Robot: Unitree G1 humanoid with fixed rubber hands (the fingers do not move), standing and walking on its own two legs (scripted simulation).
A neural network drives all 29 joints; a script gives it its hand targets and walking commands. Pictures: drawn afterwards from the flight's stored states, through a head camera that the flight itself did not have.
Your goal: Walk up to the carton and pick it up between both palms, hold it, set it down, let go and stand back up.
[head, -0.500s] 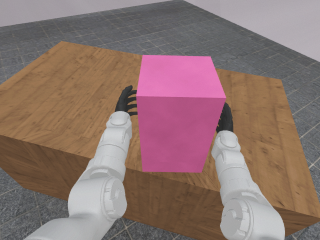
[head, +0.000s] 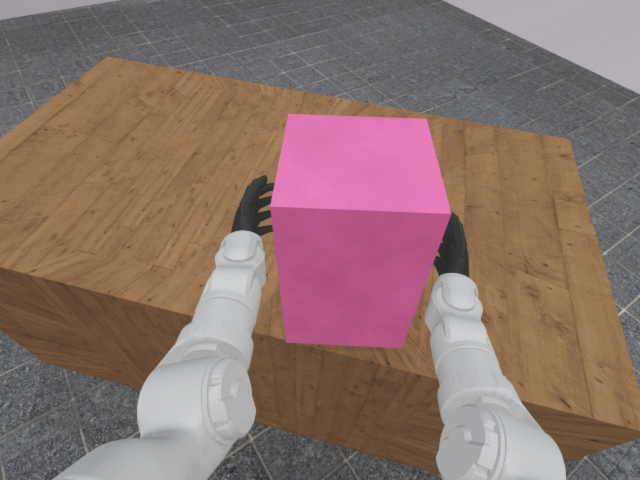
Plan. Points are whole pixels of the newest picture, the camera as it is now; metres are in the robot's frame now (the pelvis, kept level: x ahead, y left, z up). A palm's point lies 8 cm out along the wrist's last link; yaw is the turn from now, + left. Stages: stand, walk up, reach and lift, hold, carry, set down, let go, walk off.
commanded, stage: set down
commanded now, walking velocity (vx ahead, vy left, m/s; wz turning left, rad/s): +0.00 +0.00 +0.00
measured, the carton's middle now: (349, 240) +0.43 -0.02 +0.03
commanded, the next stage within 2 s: none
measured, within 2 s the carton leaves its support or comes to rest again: rests again in 0.22 s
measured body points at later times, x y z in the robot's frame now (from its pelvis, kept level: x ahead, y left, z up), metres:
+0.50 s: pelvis +0.01 +0.00 +0.00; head +0.06 +0.02 +0.45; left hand +0.44 +0.12 +0.04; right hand +0.39 -0.15 +0.03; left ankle -0.02 +0.12 -0.75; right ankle -0.02 -0.11 -0.75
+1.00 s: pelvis -0.02 +0.01 -0.01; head +0.05 +0.03 +0.44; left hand +0.44 +0.13 +0.04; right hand +0.39 -0.16 +0.03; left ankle -0.02 +0.12 -0.75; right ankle -0.02 -0.11 -0.75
